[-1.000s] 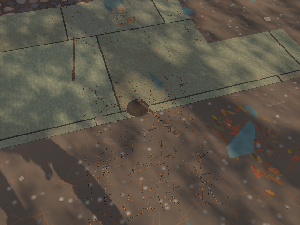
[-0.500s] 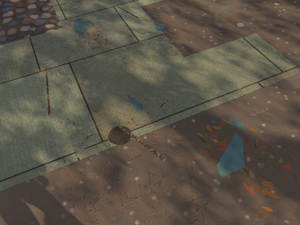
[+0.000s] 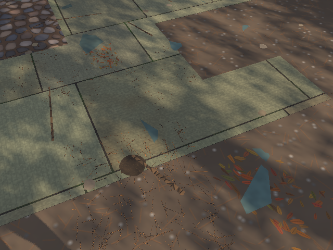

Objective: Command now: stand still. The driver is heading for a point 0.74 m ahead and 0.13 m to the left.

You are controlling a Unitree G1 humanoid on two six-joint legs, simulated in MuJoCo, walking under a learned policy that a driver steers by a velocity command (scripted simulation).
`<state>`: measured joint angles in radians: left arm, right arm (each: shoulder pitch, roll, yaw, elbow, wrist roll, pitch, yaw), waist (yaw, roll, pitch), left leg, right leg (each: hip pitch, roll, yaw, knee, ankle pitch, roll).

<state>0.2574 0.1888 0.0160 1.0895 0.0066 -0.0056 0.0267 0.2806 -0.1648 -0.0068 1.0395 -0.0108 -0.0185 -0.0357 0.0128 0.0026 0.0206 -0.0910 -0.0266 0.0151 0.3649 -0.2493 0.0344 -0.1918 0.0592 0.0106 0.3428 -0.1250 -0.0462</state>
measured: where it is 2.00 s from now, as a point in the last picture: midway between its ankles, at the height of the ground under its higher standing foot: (181, 208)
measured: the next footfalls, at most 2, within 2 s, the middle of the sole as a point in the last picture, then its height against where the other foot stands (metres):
right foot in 0.78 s outside the picture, level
left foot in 1.28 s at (166, 249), level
